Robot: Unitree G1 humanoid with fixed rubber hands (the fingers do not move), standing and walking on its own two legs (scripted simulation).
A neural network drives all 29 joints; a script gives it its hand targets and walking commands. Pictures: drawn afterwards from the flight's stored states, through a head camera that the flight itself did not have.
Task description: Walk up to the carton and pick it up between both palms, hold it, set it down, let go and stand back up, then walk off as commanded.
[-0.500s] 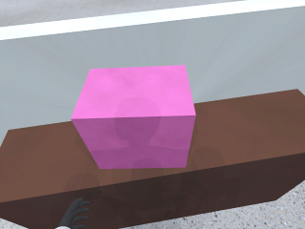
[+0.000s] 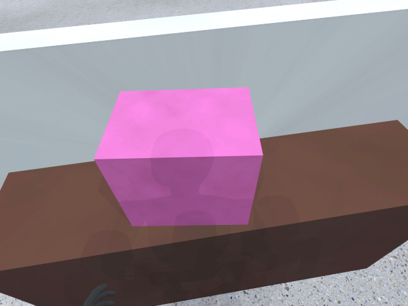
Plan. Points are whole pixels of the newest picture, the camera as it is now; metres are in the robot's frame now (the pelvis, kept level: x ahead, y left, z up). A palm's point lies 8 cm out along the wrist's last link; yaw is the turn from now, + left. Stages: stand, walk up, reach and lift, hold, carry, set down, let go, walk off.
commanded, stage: stand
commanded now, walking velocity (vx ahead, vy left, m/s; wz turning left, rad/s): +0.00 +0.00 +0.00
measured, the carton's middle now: (186, 160) +0.46 +0.05 +0.01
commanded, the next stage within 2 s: walk off in 0.84 s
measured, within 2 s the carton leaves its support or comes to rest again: neither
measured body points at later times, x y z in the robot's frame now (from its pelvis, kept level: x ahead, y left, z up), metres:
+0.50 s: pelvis +0.00 +0.00 +0.00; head +0.01 -0.01 +0.45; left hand +0.14 +0.27 -0.12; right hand +0.05 -0.26 -0.14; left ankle +0.01 +0.10 -0.74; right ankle +0.02 -0.11 -0.74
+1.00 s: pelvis +0.00 +0.00 +0.00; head +0.00 +0.00 +0.45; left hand +0.14 +0.27 -0.12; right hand +0.04 -0.26 -0.14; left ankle +0.01 +0.10 -0.74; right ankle +0.02 -0.11 -0.74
